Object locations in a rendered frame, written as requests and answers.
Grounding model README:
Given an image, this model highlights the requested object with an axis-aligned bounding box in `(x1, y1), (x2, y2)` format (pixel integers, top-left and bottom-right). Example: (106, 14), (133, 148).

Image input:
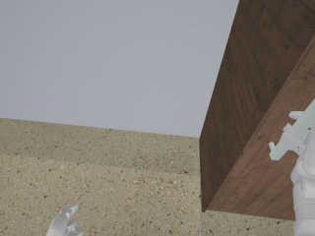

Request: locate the handle
(269, 98), (315, 160)

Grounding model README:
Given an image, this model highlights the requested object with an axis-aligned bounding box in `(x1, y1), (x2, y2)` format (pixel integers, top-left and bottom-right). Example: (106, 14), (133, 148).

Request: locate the left robot hand
(46, 203), (84, 236)

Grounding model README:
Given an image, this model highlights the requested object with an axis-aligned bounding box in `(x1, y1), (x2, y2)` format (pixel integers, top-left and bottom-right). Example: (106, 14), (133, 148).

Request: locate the right robot hand
(280, 111), (315, 155)

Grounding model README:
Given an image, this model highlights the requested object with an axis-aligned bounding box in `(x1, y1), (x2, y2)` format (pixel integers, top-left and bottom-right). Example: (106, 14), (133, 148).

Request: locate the robot right forearm
(290, 152), (315, 236)

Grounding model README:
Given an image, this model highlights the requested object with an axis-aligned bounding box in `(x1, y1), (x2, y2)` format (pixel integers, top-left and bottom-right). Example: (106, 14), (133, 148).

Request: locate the wardrobe door
(207, 34), (315, 221)

